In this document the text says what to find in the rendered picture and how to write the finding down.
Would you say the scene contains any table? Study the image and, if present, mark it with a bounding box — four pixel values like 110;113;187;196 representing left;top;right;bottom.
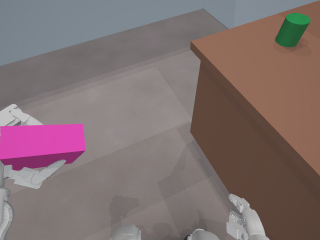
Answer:
190;0;320;240

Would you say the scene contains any right robot hand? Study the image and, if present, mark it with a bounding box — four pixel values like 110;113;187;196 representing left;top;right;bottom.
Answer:
226;194;266;240

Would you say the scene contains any left robot forearm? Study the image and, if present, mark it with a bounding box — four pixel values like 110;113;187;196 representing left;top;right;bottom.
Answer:
0;187;15;240

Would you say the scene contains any right robot thigh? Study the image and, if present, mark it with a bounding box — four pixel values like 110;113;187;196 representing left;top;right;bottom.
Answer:
187;230;220;240

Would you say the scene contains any left robot thigh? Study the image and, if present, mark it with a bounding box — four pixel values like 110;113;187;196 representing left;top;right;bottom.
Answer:
110;224;141;240

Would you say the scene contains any robot thigh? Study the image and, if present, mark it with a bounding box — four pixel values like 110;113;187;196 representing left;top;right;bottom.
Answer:
110;224;141;240
187;230;220;240

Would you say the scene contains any sponge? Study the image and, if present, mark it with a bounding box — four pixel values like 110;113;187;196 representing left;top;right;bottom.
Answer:
0;124;86;171

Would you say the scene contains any left robot hand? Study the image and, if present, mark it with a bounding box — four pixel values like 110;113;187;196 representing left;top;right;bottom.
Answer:
0;104;66;190

